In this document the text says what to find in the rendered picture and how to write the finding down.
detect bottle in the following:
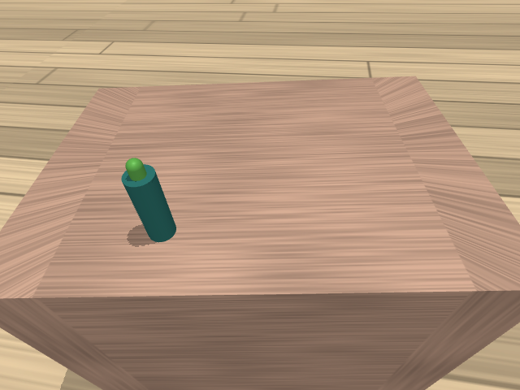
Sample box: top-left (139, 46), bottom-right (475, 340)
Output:
top-left (121, 158), bottom-right (176, 242)

